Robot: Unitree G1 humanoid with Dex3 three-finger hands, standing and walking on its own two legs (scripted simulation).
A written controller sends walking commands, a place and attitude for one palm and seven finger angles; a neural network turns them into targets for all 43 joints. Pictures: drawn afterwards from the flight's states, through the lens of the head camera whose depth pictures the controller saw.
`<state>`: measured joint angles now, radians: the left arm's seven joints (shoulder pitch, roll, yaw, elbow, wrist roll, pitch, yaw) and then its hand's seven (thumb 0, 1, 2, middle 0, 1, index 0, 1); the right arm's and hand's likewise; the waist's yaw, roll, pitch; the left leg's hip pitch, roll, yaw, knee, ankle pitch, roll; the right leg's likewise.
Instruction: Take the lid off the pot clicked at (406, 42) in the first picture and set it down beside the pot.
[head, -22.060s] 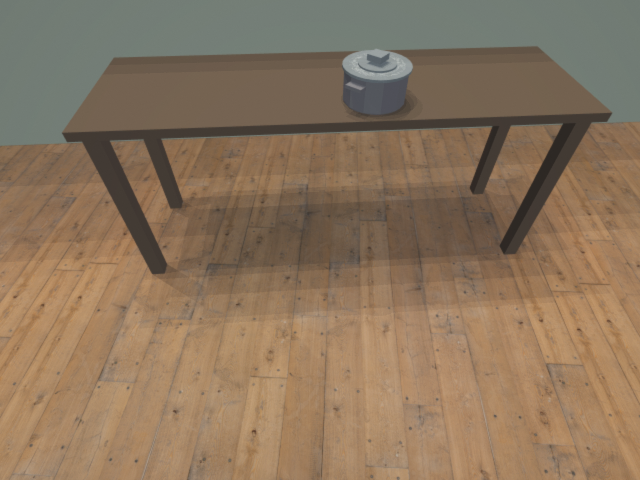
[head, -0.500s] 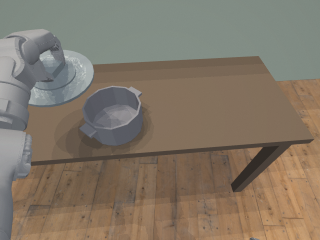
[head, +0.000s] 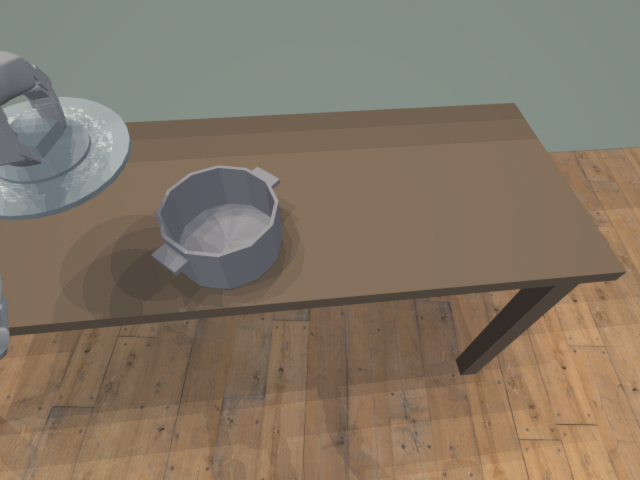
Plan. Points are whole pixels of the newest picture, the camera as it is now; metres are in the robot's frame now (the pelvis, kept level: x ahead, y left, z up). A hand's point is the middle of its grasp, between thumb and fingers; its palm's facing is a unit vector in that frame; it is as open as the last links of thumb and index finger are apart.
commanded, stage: move the lid sideways beside the pot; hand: left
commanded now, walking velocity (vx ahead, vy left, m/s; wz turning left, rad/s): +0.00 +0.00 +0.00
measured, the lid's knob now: (31, 135) +0.48 +0.33 +0.17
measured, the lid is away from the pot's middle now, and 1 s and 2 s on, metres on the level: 0.18 0.23 0.24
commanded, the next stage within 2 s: lower the lid onto the table in 0.56 s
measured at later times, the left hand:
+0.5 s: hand out of the picture +0.44 +0.38 +0.18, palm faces -0.36 -0.12 -0.92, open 8.2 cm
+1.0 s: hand out of the picture +0.46 +0.38 +0.16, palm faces -0.38 -0.13 -0.92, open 8.2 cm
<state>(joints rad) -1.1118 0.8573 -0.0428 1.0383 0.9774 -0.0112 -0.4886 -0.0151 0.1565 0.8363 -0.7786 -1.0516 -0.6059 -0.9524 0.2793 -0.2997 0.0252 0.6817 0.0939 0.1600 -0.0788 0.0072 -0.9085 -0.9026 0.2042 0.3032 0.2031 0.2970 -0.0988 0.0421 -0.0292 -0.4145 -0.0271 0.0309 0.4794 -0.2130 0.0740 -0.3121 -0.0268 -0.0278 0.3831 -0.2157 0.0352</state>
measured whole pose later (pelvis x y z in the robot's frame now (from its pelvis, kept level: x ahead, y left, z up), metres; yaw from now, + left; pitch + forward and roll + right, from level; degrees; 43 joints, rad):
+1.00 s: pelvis +0.00 +0.02 -0.01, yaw +0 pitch +12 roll -4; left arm -1.16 0.95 -0.02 1.12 1.00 -0.12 -0.51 -0.01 0.16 0.84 -0.78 -1.05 -0.60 -0.95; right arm 0.31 -0.29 0.04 0.70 0.10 0.17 -0.10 0.01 -0.91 -0.90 0.21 0.30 0.21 0.30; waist -0.11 0.03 -0.04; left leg -0.54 -0.03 0.03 0.58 -0.25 0.10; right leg -0.41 -0.03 -0.03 0.43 -0.23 0.03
